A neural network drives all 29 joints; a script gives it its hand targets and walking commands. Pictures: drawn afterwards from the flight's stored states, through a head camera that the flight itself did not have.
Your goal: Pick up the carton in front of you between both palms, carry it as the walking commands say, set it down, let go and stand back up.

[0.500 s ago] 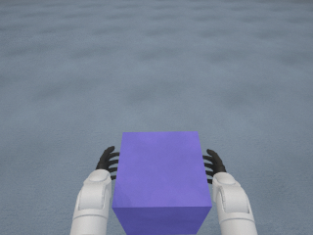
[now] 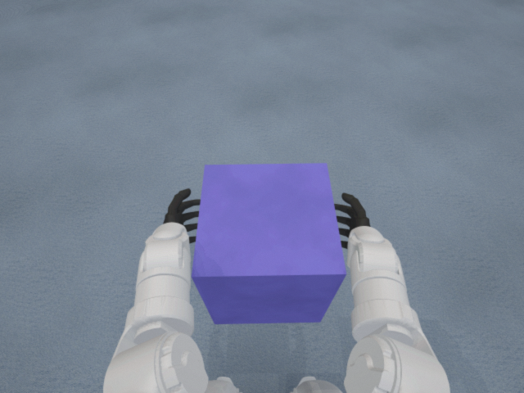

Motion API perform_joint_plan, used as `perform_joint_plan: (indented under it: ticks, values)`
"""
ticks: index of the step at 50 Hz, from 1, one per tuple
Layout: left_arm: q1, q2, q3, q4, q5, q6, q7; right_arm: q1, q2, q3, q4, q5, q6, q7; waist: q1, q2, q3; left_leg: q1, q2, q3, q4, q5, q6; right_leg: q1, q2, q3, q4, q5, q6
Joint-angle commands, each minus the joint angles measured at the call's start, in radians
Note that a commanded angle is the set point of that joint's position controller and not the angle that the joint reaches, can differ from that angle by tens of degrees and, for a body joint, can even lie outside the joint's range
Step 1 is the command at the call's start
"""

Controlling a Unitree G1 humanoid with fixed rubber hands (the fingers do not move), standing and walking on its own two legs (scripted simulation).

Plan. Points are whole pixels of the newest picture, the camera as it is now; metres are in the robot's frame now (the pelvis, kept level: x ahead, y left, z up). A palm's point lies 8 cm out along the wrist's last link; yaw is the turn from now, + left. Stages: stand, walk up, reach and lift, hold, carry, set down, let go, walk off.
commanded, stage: set down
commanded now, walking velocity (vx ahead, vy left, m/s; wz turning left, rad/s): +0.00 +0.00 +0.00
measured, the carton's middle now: (266, 249) +0.38 +0.00 -0.06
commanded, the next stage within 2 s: none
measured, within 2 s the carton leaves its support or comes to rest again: rests again in 1.98 s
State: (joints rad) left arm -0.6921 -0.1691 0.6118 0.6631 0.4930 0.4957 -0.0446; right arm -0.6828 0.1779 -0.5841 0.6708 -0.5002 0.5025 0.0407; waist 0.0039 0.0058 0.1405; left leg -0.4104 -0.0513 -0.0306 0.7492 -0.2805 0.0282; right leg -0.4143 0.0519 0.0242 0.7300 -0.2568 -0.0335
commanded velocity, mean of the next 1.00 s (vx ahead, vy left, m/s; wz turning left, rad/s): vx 0.00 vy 0.00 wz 0.00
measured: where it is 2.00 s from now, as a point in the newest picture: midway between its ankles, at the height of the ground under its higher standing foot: outside the picture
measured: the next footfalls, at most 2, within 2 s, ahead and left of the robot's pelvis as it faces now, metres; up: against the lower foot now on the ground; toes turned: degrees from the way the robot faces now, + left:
none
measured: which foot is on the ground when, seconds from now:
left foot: down 0.00-1.00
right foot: down 0.00-1.00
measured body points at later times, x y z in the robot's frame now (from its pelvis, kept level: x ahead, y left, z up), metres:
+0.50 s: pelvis +0.02 -0.01 -0.11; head +0.25 -0.02 +0.28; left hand +0.45 +0.14 -0.19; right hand +0.46 -0.16 -0.20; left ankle +0.08 +0.10 -0.71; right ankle +0.08 -0.11 -0.71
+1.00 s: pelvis -0.01 +0.00 -0.24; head +0.29 -0.03 +0.10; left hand +0.49 +0.14 -0.34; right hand +0.50 -0.17 -0.35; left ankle +0.08 +0.11 -0.71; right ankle +0.08 -0.11 -0.71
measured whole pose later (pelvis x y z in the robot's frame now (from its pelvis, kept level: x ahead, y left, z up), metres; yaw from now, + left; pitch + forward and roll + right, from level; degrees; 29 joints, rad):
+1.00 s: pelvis -0.01 +0.00 -0.24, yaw -1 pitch +44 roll +2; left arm -1.02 -0.03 0.49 0.66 0.14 0.23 0.10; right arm -1.08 -0.12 -0.28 0.78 -0.11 0.25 -0.08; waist 0.03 0.01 -0.05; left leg -1.94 -0.10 -0.01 1.73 -0.56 -0.02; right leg -1.98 0.10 0.04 1.73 -0.51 -0.01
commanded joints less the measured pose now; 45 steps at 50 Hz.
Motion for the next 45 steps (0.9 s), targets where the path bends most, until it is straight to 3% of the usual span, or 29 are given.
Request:
perform_joint_plan:
  ticks: [1, 8, 12, 14, 21, 31, 36, 42, 45]
  values:
    - [-0.479, -0.594, -0.280, 0.048, -0.113, -0.157, -0.090, -0.518, 0.517, 0.270, 0.055, 0.105, -0.173, 0.130, -0.012, 0.028, -0.378, -0.156, -0.037, -0.057, -0.039, -0.114, -0.010, -0.127, 0.048, 0.041, 0.016, -0.099, -0.017]
    - [-0.536, -0.819, -0.595, -0.029, -0.275, -0.349, -0.070, -0.551, 0.722, 0.559, 0.034, 0.255, -0.366, 0.147, -0.025, 0.014, -0.847, -0.248, -0.066, -0.054, 0.199, 0.180, -0.049, -0.331, 0.081, 0.039, 0.235, 0.116, -0.004]
    - [-0.581, -0.908, -0.804, -0.148, -0.378, -0.365, -0.066, -0.628, 0.800, 0.779, -0.117, 0.386, -0.386, 0.155, -0.009, -0.002, -1.268, -0.244, -0.080, -0.051, 0.323, 0.349, -0.052, -0.305, 0.087, 0.037, 0.364, 0.288, 0.016]
    - [-0.570, -0.910, -0.850, -0.183, -0.400, -0.354, -0.060, -0.627, 0.796, 0.830, -0.159, 0.419, -0.371, 0.150, -0.002, -0.014, -1.366, -0.287, -0.084, -0.047, 0.364, 0.360, -0.054, -0.330, 0.088, 0.034, 0.408, 0.310, 0.024]
    - [-0.509, -0.872, -0.751, -0.062, -0.363, -0.282, -0.094, -0.566, 0.821, 0.774, -0.051, 0.382, -0.290, 0.149, 0.022, -0.061, -1.116, -0.653, -0.102, -0.029, 0.445, 0.168, -0.038, -0.541, 0.089, 0.049, 0.467, 0.181, 0.039]
    - [-0.575, -0.792, -0.674, 0.003, -0.372, -0.315, -0.105, -0.587, 0.734, 0.671, 0.053, 0.360, -0.327, 0.095, 0.003, -0.024, -1.104, -0.979, -0.124, 0.000, 0.602, 0.209, -0.058, -0.659, 0.087, 0.078, 0.616, 0.334, 0.043]
    - [-0.700, -0.750, -0.715, -0.034, -0.424, -0.329, -0.086, -0.720, 0.691, 0.715, 0.010, 0.406, -0.344, 0.052, -0.001, -0.025, -1.251, -1.081, -0.131, 0.019, 0.693, 0.169, -0.076, -0.615, 0.093, 0.072, 0.717, 0.348, 0.053]
    - [-0.815, -0.700, -0.693, -0.062, -0.449, -0.309, -0.033, -0.934, 0.627, 0.801, -0.063, 0.492, -0.327, 0.034, 0.054, -0.082, -1.408, -1.057, -0.141, 0.047, 0.801, 0.130, -0.082, -0.658, 0.108, 0.031, 0.831, 0.258, 0.068]
    - [-0.884, -0.686, -0.645, -0.035, -0.435, -0.286, -0.021, -1.014, 0.598, 0.776, -0.037, 0.487, -0.306, 0.040, 0.058, -0.111, -1.353, -1.073, -0.139, 0.051, 0.838, 0.069, -0.077, -0.749, 0.115, 0.007, 0.858, 0.155, 0.070]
